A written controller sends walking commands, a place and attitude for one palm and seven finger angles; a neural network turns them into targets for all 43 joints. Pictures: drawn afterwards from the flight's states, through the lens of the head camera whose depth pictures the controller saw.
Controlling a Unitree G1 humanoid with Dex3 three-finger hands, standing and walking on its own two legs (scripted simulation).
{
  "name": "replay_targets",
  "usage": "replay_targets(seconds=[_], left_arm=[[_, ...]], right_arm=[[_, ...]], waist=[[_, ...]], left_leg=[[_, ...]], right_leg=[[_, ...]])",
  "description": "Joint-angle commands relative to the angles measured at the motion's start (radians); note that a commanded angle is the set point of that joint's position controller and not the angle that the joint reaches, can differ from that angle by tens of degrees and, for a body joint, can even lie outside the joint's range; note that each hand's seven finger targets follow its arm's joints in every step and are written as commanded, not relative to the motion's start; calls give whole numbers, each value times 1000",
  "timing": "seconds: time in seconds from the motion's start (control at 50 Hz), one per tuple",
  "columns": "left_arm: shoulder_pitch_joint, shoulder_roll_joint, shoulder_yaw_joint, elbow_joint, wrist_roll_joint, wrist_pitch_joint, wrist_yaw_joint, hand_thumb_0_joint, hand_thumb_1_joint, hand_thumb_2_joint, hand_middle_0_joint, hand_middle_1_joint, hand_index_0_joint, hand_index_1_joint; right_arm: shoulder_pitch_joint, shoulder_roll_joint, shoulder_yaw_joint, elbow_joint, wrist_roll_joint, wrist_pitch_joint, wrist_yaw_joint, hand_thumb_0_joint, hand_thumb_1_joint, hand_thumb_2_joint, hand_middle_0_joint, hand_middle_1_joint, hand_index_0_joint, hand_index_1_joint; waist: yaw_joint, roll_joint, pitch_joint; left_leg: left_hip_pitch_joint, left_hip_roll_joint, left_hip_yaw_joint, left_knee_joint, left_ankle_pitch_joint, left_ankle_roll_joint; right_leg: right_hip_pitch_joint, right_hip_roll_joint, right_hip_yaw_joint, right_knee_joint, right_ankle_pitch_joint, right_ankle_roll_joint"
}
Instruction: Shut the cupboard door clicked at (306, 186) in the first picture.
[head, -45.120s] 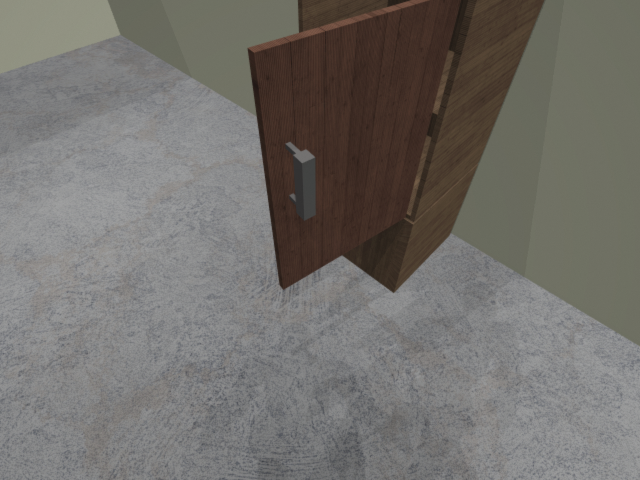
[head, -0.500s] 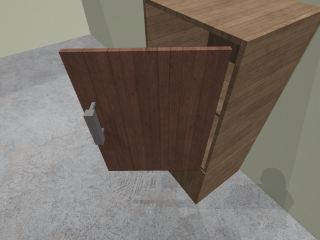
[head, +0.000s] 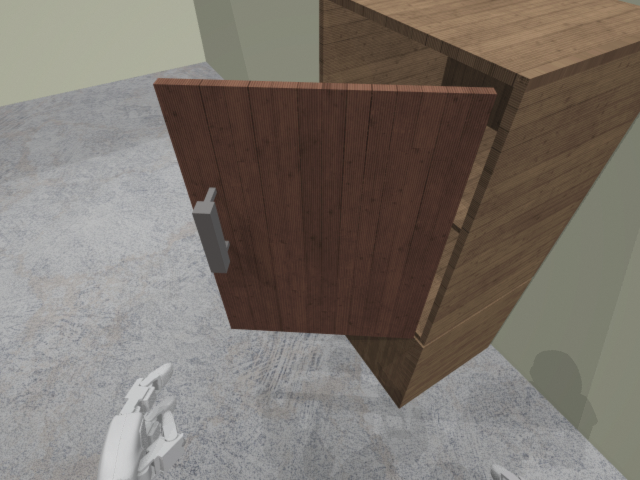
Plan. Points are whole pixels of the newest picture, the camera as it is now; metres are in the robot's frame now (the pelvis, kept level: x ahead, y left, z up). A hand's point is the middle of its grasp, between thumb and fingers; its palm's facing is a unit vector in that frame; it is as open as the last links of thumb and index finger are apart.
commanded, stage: raise the hand and make a fist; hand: left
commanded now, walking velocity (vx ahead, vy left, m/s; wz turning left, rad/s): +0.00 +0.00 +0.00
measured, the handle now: (216, 230) +0.49 +0.19 +0.03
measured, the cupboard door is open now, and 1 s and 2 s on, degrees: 55 55 55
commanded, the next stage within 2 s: bring the fist close to the handle in 1.74 s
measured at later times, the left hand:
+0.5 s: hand (214, 426) +0.19 +0.14 -0.01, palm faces -0.11 -0.99 -0.04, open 4.9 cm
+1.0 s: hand (199, 412) +0.21 +0.16 +0.00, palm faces -0.08 -1.00 -0.03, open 3.2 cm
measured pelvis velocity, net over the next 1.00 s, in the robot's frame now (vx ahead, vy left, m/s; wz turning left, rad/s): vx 0.00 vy -0.01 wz -0.03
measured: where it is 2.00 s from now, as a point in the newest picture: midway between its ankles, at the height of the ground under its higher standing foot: outside the picture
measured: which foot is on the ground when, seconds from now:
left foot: down 0.00-1.00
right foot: down 0.00-1.00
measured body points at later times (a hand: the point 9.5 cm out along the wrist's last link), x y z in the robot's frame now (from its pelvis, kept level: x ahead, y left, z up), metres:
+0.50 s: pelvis -0.01 -0.01 -0.10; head +0.06 -0.01 +0.34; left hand +0.19 +0.19 +0.00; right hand +0.21 -0.21 -0.17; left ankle +0.06 +0.10 -0.72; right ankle -0.01 -0.13 -0.72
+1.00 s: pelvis +0.00 -0.01 -0.07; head +0.05 +0.00 +0.38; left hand +0.21 +0.21 +0.00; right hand +0.18 -0.25 -0.14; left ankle +0.06 +0.10 -0.72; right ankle -0.01 -0.13 -0.72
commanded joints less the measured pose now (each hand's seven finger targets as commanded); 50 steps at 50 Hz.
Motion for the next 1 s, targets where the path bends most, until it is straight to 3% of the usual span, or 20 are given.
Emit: replay_targets(seconds=[0.0,0.04,0.06,0.08,0.1,0.16,0.24,0.32,0.38,0.44,0.46,0.52,0.56,0.62,0.68,0.74,0.78,0.86,0.92,0.98], left_arm=[[108,-114,-35,50,-17,-263,-125,0,900,900,-365,-480,-365,-480],[245,-67,38,54,-71,-416,-259,0,900,900,-402,-520,-402,-520],[278,-9,103,84,-84,-475,-330,0,900,900,-420,-540,-420,-540],[233,5,97,50,-99,-526,-400,0,900,900,-438,-560,-438,-560],[224,48,146,20,-100,-534,-421,0,900,900,-457,-580,-457,-580],[143,132,203,-212,-98,-477,-391,0,900,900,-512,-640,-512,-640],[-43,123,141,-619,-100,-507,-285,0,900,900,-585,-720,-585,-720],[-119,58,6,-713,-109,-589,-305,0,900,900,-658,-800,-658,-800],[-94,53,-13,-551,-111,-526,-385,0,900,900,-713,-860,-713,-860],[78,82,43,-389,-107,-325,-442,0,900,900,-768,-920,-768,-920],[141,132,118,-334,-107,-250,-445,0,900,900,-787,-940,-787,-940],[137,179,228,-479,-151,-128,-409,0,900,900,-842,-1000,-842,-1000],[135,195,310,-531,-178,-142,-338,0,900,900,-878,-1040,-878,-1040],[105,130,262,-608,-183,-278,-275,0,900,900,-933,-1100,-933,-1100],[28,82,134,-572,-149,-397,-297,0,900,900,-988,-1160,-988,-1160],[16,58,57,-454,-138,-426,-368,0,900,900,-1043,-1220,-1043,-1220],[16,93,71,-423,-139,-390,-407,0,900,900,-1080,-1260,-1080,-1260],[16,243,233,-518,-144,-319,-380,0,900,900,-1153,-1340,-1153,-1340],[6,206,260,-614,-169,-317,-312,0,900,900,-1208,-1400,-1208,-1400],[-14,148,221,-562,-172,-320,-273,0,900,900,-1263,-1460,-1263,-1460]], right_arm=[[-139,-119,-76,-240,-33,-105,34,0,-900,-900,200,300,200,300],[-164,-127,-101,-285,-51,-83,69,0,-900,-900,200,300,200,300],[-175,-134,-112,-307,-43,-63,87,0,-900,-900,200,300,200,300],[-195,-143,-112,-352,-44,-51,98,0,-900,-900,200,300,200,300],[-212,-142,-120,-398,-38,-36,98,0,-900,-900,200,300,200,300],[-244,-130,-110,-486,-25,6,84,0,-900,-900,200,300,200,300],[-192,-110,-96,-521,-30,13,58,0,-900,-900,200,300,200,300],[-130,-117,-82,-453,-34,-17,30,0,-900,-900,200,300,200,300],[-116,-131,-82,-434,-23,-21,11,0,-900,-900,200,300,200,300],[-134,-129,-92,-476,3,15,-1,0,-900,-900,200,300,200,300],[-157,-124,-96,-488,12,32,-4,0,-900,-900,200,300,200,300],[-181,-101,-90,-538,13,80,-6,0,-900,-900,200,300,200,300],[-184,-78,-85,-529,5,95,-11,0,-900,-900,200,300,200,300],[-136,-61,-80,-507,-5,80,-4,0,-900,-900,200,300,200,300],[-117,-84,-75,-471,-16,57,4,0,-900,-900,200,300,200,300],[-98,-117,-79,-456,-9,32,3,0,-900,-900,200,300,200,300],[-96,-133,-83,-469,1,29,-5,0,-900,-900,200,300,200,300],[-110,-130,-86,-502,8,44,-15,0,-900,-900,200,300,200,300],[-112,-101,-73,-518,7,62,-11,0,-900,-900,200,300,200,300],[-108,-101,-65,-507,5,72,-9,0,-900,-900,200,300,200,300]], waist=[[30,-316,68],[90,-373,-56],[115,-290,-87],[104,-241,-115],[119,-184,-147],[143,78,-208],[68,197,-340],[-13,135,-352],[-48,10,-282],[6,-114,-296],[53,-108,-325],[109,-83,-417],[130,-80,-430],[103,-26,-399],[37,12,-301],[-10,-29,-219],[-5,-37,-230],[68,24,-354],[92,83,-384],[57,45,-299]], left_leg=[[-198,-8,-63,73,-211,-34],[-284,-10,-34,179,-169,-46],[-315,-13,-24,220,-139,-51],[-350,-20,-17,266,-148,-50],[-372,-24,-6,292,-160,-41],[-365,-15,-27,275,-276,-25],[-287,14,-79,340,-248,-1],[-314,26,-99,456,-152,16],[-408,31,-96,500,-181,20],[-467,20,-76,463,-201,16],[-462,9,-66,448,-166,15],[-379,0,-50,399,-73,9],[-354,4,-54,399,2,7],[-309,13,-57,390,74,-1],[-334,19,-67,410,15,0],[-386,23,-76,409,-122,3],[-394,21,-74,396,-171,7],[-320,17,-68,340,-153,10],[-230,19,-71,287,-89,2],[-243,23,-72,282,-101,0]], right_leg=[[-440,58,-55,55,-245,-27],[-445,51,-22,133,-256,-39],[-429,46,4,180,-207,-54],[-440,34,17,227,-188,-59],[-451,34,24,270,-187,-61],[-505,44,25,345,-219,-64],[-583,62,38,394,-135,-61],[-677,80,43,423,-96,-56],[-679,87,48,392,-128,-45],[-584,73,82,321,-180,-33],[-526,69,92,317,-155,-37],[-394,54,76,330,-30,-27],[-344,63,56,355,100,-27],[-392,67,24,385,213,-30],[-518,70,22,391,118,-33],[-583,70,39,346,-54,-34],[-570,64,62,310,-130,-35],[-465,69,59,303,-124,-45],[-417,81,15,319,-22,-51],[-438,90,5,295,-19,-45]])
